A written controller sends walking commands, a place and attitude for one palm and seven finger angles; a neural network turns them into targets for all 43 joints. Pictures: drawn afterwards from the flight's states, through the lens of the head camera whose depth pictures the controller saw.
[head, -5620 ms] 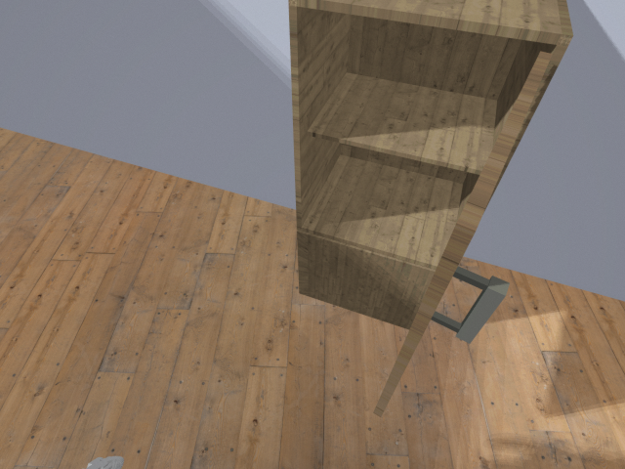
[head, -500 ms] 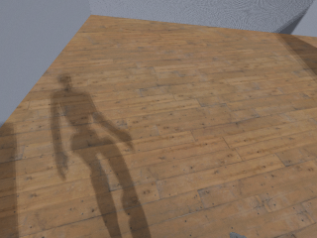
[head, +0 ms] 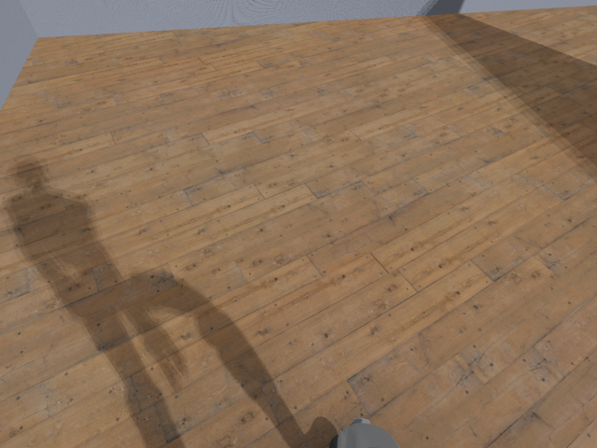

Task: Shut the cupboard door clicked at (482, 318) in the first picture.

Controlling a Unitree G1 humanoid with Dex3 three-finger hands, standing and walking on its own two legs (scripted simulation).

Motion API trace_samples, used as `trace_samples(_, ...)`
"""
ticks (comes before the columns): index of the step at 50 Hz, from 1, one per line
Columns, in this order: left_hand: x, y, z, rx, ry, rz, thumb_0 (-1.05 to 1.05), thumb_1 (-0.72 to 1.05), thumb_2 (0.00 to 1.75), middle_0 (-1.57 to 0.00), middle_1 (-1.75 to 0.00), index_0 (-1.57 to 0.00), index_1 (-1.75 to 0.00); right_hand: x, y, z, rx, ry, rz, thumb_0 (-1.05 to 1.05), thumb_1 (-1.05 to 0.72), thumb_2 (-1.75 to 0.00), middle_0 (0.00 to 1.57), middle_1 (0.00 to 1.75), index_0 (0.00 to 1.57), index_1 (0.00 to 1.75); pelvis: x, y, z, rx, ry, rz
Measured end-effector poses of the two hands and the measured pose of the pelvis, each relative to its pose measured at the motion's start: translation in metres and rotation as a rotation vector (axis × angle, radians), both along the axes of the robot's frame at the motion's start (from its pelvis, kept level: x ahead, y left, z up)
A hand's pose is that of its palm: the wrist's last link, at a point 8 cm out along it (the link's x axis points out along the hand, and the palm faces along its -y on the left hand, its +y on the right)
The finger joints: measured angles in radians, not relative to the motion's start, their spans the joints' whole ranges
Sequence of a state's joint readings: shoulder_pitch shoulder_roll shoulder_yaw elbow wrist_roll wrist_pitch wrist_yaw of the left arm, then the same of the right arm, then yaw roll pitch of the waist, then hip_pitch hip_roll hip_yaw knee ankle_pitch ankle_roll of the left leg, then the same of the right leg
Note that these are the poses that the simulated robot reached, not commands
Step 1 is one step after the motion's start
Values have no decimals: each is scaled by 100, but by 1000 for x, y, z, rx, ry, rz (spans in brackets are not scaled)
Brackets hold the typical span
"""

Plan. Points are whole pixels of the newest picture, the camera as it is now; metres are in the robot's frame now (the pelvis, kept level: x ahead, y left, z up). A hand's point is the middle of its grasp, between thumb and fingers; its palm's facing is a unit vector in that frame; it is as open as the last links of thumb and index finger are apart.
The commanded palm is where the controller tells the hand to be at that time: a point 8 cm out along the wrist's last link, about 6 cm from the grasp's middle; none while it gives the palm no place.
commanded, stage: walk around to get in front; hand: left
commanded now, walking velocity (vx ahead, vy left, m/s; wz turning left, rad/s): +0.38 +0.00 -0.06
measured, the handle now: out of the picture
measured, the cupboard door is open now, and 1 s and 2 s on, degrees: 79 79 79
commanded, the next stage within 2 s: walk to a spot facing it in 1.18 s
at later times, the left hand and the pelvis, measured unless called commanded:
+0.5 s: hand (195, 434) +0.18 +0.16 -0.18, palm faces +0.13 -0.98 -0.16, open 7.3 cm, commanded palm none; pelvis +0.21 -0.01 +0.00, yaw +3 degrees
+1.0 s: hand (199, 264) +0.48 +0.20 -0.16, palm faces -0.02 -0.98 -0.19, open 7.4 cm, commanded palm none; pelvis +0.40 +0.02 +0.01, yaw -3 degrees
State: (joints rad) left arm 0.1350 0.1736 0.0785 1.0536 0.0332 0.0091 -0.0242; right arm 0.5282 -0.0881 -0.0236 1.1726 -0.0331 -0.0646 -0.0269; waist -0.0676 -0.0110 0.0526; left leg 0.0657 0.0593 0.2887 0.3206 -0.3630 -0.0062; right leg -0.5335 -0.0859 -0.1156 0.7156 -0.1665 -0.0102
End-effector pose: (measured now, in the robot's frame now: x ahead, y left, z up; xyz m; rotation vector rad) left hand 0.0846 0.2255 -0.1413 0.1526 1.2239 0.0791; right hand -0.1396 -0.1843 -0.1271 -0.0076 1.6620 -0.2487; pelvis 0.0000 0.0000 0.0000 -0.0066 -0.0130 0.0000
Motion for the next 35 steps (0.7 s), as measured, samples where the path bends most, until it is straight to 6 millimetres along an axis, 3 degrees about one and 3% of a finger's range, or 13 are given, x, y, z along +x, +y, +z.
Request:
trace_samples(4, 81, -26, -4, 8, -109, -52, 1, 91, 90, -19, -30, -19, -30, 13, 0, -11, 61, 94, -45, 1, -91, -90, 20, 30, 20, 30, 45, -20, -16, 7, 6, -3)
trace_samples(7, 111, -41, -3, 6, -172, -29, 0, 91, 90, -19, -30, -19, -30, 51, -13, -20, 76, 93, -37, 1, -91, -90, 20, 30, 20, 30, 69, -32, -19, 2, -3, 5)
trace_samples(10, 113, -49, 2, -2, -147, 13, 0, 91, 90, -19, -30, -20, -30, 120, -36, -24, 44, -22, 8, 1, -91, -90, 20, 30, 20, 30, 93, -37, -10, 2, -9, 15)
trace_samples(15, 119, -28, 16, 62, -142, 99, -5, 96, 90, -20, -30, -20, -30, 257, -67, -20, -20, -284, 106, 1, -91, -90, 20, 30, 20, 30, 130, -38, 1, -8, 0, 29)
trace_samples(19, 108, -20, 11, 58, -39, 113, -4, 95, 90, -20, -30, -20, -30, 349, -86, -7, -82, -431, 168, 2, -94, -90, 19, 30, 20, 30, 162, -31, 3, -19, 2, 35)
trace_samples(23, 93, -18, -2, 19, 81, 153, -2, 93, 90, -19, -30, -20, -30, 427, -83, 7, -109, -521, 243, 2, -94, -90, 19, 30, 20, 30, 195, -19, 1, -33, -1, 42)
trace_samples(27, 80, -14, -16, -30, 208, 206, -1, 92, 90, -19, -30, -20, -30, 495, -61, 12, -120, -564, 322, 1, -93, -90, 19, 30, 20, 30, 233, -1, -6, -42, -8, 48)
trace_samples(29, 78, -9, -25, -52, 274, 219, 0, 91, 90, -19, -30, -20, -30, 524, -46, 9, -129, -594, 346, 1, -92, -90, 19, 30, 20, 30, 253, 11, -14, -37, -13, 42)
trace_samples(31, 85, -3, -28, -66, 326, 217, 0, 91, 90, -19, -30, -20, -30, 538, -32, 7, -131, -612, 346, 1, -92, -90, 19, 30, 20, 30, 267, 20, -17, -26, -22, 35)
trace_samples(35, 132, 16, -20, -57, 306, 185, 1, 91, 90, -19, -30, -20, -30, 531, -12, 5, -110, -558, 279, 0, -91, -90, 19, 30, 20, 30, 295, 32, -7, -18, -33, 16)
